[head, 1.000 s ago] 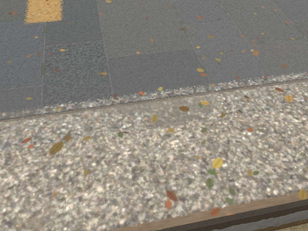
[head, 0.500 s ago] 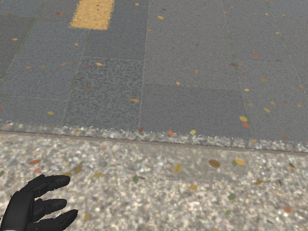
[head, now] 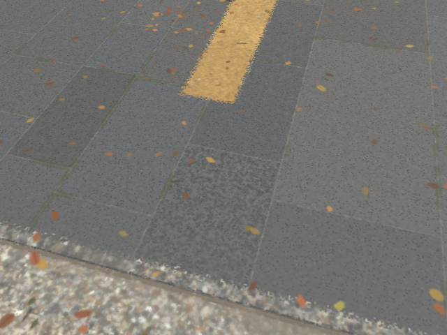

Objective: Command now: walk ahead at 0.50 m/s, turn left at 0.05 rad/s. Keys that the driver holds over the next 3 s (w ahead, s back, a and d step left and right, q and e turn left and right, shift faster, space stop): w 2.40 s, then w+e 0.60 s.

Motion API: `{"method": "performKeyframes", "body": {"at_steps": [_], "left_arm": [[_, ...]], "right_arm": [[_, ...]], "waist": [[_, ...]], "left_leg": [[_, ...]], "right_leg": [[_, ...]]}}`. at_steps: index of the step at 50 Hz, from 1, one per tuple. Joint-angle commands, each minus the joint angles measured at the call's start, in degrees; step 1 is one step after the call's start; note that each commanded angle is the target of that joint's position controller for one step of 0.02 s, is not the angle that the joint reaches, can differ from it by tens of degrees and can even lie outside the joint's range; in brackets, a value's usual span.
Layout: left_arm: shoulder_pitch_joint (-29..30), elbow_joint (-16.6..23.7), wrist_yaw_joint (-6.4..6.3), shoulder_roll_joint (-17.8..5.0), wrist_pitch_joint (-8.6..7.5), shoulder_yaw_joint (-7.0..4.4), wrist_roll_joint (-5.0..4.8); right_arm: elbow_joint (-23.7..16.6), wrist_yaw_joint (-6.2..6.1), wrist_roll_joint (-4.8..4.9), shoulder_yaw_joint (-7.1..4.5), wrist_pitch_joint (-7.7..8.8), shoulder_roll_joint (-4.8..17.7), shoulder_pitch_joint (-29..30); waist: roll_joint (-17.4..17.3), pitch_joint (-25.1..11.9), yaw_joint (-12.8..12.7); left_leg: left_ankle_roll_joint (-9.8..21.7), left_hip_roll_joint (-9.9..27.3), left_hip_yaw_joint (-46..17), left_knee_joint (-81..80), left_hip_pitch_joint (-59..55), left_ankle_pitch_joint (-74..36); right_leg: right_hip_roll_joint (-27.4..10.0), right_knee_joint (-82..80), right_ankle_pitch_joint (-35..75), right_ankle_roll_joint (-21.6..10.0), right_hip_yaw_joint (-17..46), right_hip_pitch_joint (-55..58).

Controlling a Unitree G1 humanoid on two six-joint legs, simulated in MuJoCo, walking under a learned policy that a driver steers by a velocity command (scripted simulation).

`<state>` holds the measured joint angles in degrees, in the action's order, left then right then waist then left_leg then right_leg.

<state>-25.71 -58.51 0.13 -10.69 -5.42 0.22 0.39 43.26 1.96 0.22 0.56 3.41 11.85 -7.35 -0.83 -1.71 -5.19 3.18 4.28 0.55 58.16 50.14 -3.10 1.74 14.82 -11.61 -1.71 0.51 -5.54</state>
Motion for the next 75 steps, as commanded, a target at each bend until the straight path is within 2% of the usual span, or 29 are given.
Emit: {"method": "performKeyframes", "body": {"at_steps": [1, 7, 9, 10, 11, 12, 14, 15, 18, 23, 30, 34, 36, 37, 38, 39, 41, 43, 47, 54, 60, 63, 65, 66, 67, 68, 69, 71, 75], "left_arm": [[-3.58, 0.81, 0.00, -9.50, -0.03, -1.45, -0.42], [-1.02, 1.28, -0.08, -15.09, 1.86, -3.12, -1.38], [1.20, 1.85, 0.16, -15.10, 2.88, -3.21, -1.13], [2.19, 2.77, 0.32, -14.79, 2.93, -2.93, -0.44], [2.60, 5.92, 0.27, -9.35, 2.64, -1.36, 1.85], [-1.90, 6.30, 0.55, -3.14, 0.79, 0.01, 0.23], [9.03, 7.74, 1.04, -11.82, -1.19, -1.97, -2.42], [11.28, 8.60, 1.10, -11.79, -1.66, -1.75, -2.70], [11.96, 9.22, 1.09, -10.80, -0.38, -2.23, -2.21], [19.34, 12.22, 1.69, -8.68, 0.61, -2.02, -1.38], [30.47, 15.68, 3.24, -7.72, -0.15, -1.37, -1.56], [29.16, 16.75, 3.36, -10.01, -0.60, -2.18, -1.67], [18.72, 14.17, 2.59, -13.41, -0.44, -4.15, -0.92], [9.24, 11.96, 1.62, -16.29, -0.03, -5.45, -0.47], [2.36, 11.60, 0.89, -21.70, 0.46, -6.79, 0.71], [1.57, 10.96, 0.82, -19.01, 0.81, -6.11, -0.38], [8.42, 12.70, 0.91, -14.49, 0.91, -4.87, -0.68], [14.17, 13.28, 1.70, -10.99, 0.20, -3.94, 0.42], [14.61, 12.20, 1.82, -11.76, -1.23, -4.36, 0.39], [7.26, 9.26, -0.16, -13.77, 0.10, -4.51, -0.72], [1.50, 6.56, -0.45, -14.49, 1.93, -4.89, -1.17], [3.43, 6.61, -0.69, -15.85, 2.50, -5.46, -1.25], [5.51, 7.14, -0.85, -14.91, 2.78, -5.09, -1.35], [5.40, 8.75, -0.94, -12.30, 2.48, -3.99, 0.04], [-2.25, 8.87, -0.16, -5.11, 1.06, -2.06, -0.21], [2.42, 8.46, 0.29, -11.67, -0.17, -3.52, -1.49], [8.16, 10.62, 0.57, -13.76, -0.90, -4.21, -2.83], [11.96, 11.30, 0.09, -12.65, -0.84, -4.40, -1.66], [9.55, 10.64, -0.27, -9.11, 1.67, -4.24, -1.16]], "right_arm": [[-4.31, 1.05, 0.36, -1.73, 0.49, 4.48, 9.03], [-2.87, 2.15, 1.32, -2.91, 1.61, 6.38, 8.75], [0.76, 1.59, 0.83, -4.89, 2.22, 9.96, -2.55], [2.50, 0.99, 0.76, -6.00, 2.49, 12.27, -10.20], [3.03, 0.35, -0.13, -7.07, 2.79, 18.46, -17.84], [3.24, 0.90, -1.40, -6.87, 3.43, 19.55, -17.23], [3.02, 0.69, 0.04, -5.44, 4.30, 11.69, -14.05], [1.97, 0.55, -0.07, -5.02, 4.35, 10.71, -10.94], [1.86, 0.12, -0.29, -3.56, 4.79, 7.78, -8.24], [1.99, -0.36, -0.26, -4.12, 4.47, 11.44, -9.67], [4.55, -1.04, 0.41, -5.08, 2.44, 13.13, -17.19], [5.38, -2.12, 0.90, -5.99, 0.07, 14.06, -17.33], [4.72, -2.69, 0.10, -6.08, -1.04, 14.61, -15.19], [3.80, -2.95, -0.35, -5.26, -1.34, 12.86, -15.71], [2.31, -2.46, -0.72, -3.53, -0.22, 6.56, -22.35], [3.08, -2.25, -0.35, -2.91, 1.18, 5.46, -22.37], [0.22, -1.54, 1.84, -4.33, 2.89, 11.45, -12.39], [-0.21, -2.40, 0.57, -5.15, 2.11, 11.49, -10.47], [0.22, -3.03, 0.24, -5.02, -0.44, 8.66, -11.37], [-3.64, -2.07, 0.09, -4.19, 0.96, 6.54, 2.99], [-7.15, 0.34, 0.90, -3.63, 2.23, 5.96, 11.85], [-6.77, 0.93, 0.79, -4.31, 2.62, 7.98, 8.61], [-2.39, 0.18, 0.26, -6.57, 2.54, 12.28, -6.00], [-0.35, -0.62, -0.45, -7.74, 2.19, 16.60, -16.82], [0.64, -0.35, -0.30, -7.99, 2.06, 19.07, -17.58], [0.21, -0.50, 0.25, -6.70, 1.93, 13.65, -17.67], [-0.17, -0.80, 0.24, -6.07, 1.93, 12.13, -13.31], [-0.77, -0.64, -0.41, -5.36, 1.99, 9.76, -6.64], [0.53, -0.41, -0.33, -5.32, 3.06, 9.37, -5.36]], "waist": [[5.07, 6.80, -1.06], [7.66, 8.89, 1.01], [7.23, 2.59, 7.54], [7.00, -3.37, 10.73], [-6.73, -13.45, 12.00], [-19.97, -19.78, 7.89], [-8.24, -8.75, 10.44], [-3.80, -6.32, 8.93], [-4.04, -1.11, 5.80], [-1.14, 6.77, 5.60], [-2.05, 8.18, 9.55], [-4.17, 5.09, 6.86], [-5.27, -1.84, 0.99], [-2.70, -8.45, -2.59], [10.46, -17.10, -1.16], [16.38, -21.70, -1.34], [6.71, -8.70, -0.13], [4.14, -1.73, 4.11], [5.04, 1.03, 6.76], [3.26, 3.67, 2.47], [3.27, 6.04, -0.40], [5.25, 3.28, 2.81], [5.09, -5.95, 10.44], [-1.47, -14.85, 13.80], [-15.79, -21.11, 8.96], [-9.43, -19.38, 12.04], [-7.28, -10.57, 11.37], [-1.47, -2.17, 7.66], [-3.11, 0.36, 3.78]], "left_leg": [[-0.46, 1.04, 0.89, -12.03, -0.07, -2.28], [0.75, -3.67, 4.72, -31.18, -19.23, 1.20], [2.70, -6.45, 6.39, -33.53, -34.03, 4.65], [3.87, -2.42, 1.75, -30.90, -47.81, 5.27], [6.53, 11.50, -14.53, -28.29, -61.76, -0.97], [15.31, 20.23, -38.97, -38.47, -73.89, 7.96], [10.79, 15.47, -28.57, -41.48, -63.31, 15.98], [9.46, 13.42, -22.34, -42.67, -55.95, 14.29], [10.01, 9.81, -15.02, -48.72, -45.39, 12.96], [10.93, 9.39, -9.32, -53.99, -39.74, 10.42], [8.22, 9.15, -3.48, -52.30, -48.11, 2.57], [5.95, 11.33, -2.54, -45.55, -57.74, -9.87], [3.61, 8.21, 0.08, -32.00, -56.56, -24.68], [1.87, 5.53, 1.78, -18.55, -46.68, -18.45], [-2.68, -2.78, 2.89, 4.54, -22.16, 2.56], [-3.67, -7.65, -4.15, 16.71, -12.58, 34.49], [-1.84, -0.49, -5.54, 20.57, -6.13, 28.70], [-1.59, 3.94, -4.44, 13.43, -12.03, 20.73], [-3.14, 5.41, -4.26, 6.30, -15.34, 15.03], [-4.02, 3.36, -2.19, -16.57, -10.11, -2.03], [-2.24, 0.54, -0.53, -27.06, -7.89, 1.27], [0.39, -2.17, 1.17, -29.42, -15.61, 7.16], [3.84, -4.18, 2.67, -30.85, -38.05, 4.27], [7.70, 7.22, -10.10, -28.29, -56.87, 1.69], [16.81, 19.09, -37.66, -34.51, -74.68, 12.35], [14.74, 17.67, -39.81, -38.55, -73.37, 20.03], [12.37, 15.80, -31.23, -40.24, -65.65, 18.76], [10.90, 11.77, -20.74, -44.01, -49.75, 8.72], [11.22, 8.94, -12.28, -49.75, -40.12, 2.78]], "right_leg": [[-17.10, -10.79, 7.78, -10.91, 8.05, 4.71], [-17.12, -5.58, 22.23, -8.23, 3.57, 8.24], [-13.72, 9.66, 38.84, -6.18, 0.68, 8.37], [-11.73, 20.65, 33.85, -4.48, 0.71, 1.04], [-6.26, 40.21, 7.47, -3.35, -0.32, -9.59], [3.13, 55.42, -20.59, -1.22, 3.76, -27.86], [-3.09, 61.40, -14.14, -3.16, 7.46, -35.90], [-6.32, 59.05, -8.79, -3.19, 6.57, -33.60], [-9.61, 51.82, -2.76, -2.15, 4.66, -29.27], [-10.69, 35.76, 6.25, 0.87, 2.78, -33.96], [-7.25, 17.34, 17.44, 0.11, -1.35, -31.48], [-5.55, 13.93, 10.54, -0.95, -1.55, -28.57], [-1.99, 13.06, 9.26, -2.78, -4.67, -14.26], [-5.57, 16.34, 10.06, -4.72, -1.30, 2.18], [-20.07, 15.38, 1.68, -13.40, 23.27, 25.43], [-24.33, 4.51, -3.63, -15.98, 41.71, 29.35], [-20.71, 2.38, -7.15, -11.50, 28.20, 15.12], [-16.46, -1.50, 0.38, -10.30, 17.95, -0.76], [-13.99, -6.55, 9.37, -11.94, 9.57, -8.99], [-12.22, -7.57, 16.06, -9.68, 3.19, -1.00], [-15.79, -3.35, 17.67, -9.63, 3.74, 9.93], [-16.64, 2.59, 31.54, -8.19, 3.52, 12.28], [-12.46, 18.85, 42.97, -5.41, -0.11, 7.01], [-8.88, 37.13, 24.50, -3.37, -2.48, -6.16], [2.10, 55.28, -18.86, -0.28, 0.35, -29.35], [-0.71, 60.74, -21.48, -1.04, 7.33, -35.83], [-3.57, 60.64, -16.40, -1.58, 5.75, -39.19], [-8.08, 54.56, -8.06, -0.98, 3.56, -35.03], [-10.42, 47.29, -3.18, 0.88, 3.21, -29.60]]}}
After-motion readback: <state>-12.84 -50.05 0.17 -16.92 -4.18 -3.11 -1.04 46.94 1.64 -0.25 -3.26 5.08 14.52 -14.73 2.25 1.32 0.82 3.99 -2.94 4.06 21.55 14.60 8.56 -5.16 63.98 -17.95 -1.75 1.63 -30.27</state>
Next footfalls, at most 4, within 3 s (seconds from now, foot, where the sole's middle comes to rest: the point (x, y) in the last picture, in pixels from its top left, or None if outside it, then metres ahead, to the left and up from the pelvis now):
0.20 left None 0.31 0.16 -0.79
0.74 right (278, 297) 0.65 -0.08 -0.79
1.30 left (217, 211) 0.96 0.15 -0.79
1.84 right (284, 157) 1.26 -0.10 -0.79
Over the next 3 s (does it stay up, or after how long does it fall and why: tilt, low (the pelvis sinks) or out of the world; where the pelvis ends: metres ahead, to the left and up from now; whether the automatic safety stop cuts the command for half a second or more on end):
stays up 1.73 -0.03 -0.03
